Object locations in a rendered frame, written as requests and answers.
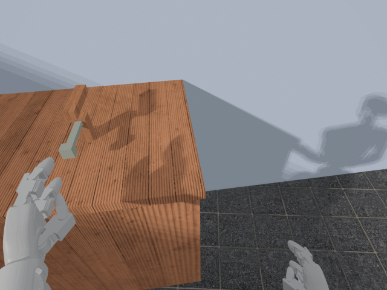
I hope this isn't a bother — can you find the counter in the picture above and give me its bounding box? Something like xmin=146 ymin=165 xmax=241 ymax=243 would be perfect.
xmin=0 ymin=80 xmax=206 ymax=290

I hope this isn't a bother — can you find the tap lever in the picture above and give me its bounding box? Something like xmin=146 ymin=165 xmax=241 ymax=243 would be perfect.
xmin=59 ymin=121 xmax=83 ymax=159

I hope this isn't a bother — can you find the robot right hand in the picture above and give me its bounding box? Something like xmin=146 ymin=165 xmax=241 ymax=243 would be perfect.
xmin=282 ymin=240 xmax=329 ymax=290

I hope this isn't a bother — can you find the robot left hand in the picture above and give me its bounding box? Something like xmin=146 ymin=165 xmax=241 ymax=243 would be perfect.
xmin=3 ymin=157 xmax=76 ymax=265

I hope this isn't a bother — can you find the robot left forearm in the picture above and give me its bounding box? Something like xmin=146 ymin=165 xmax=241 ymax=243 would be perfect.
xmin=0 ymin=258 xmax=51 ymax=290

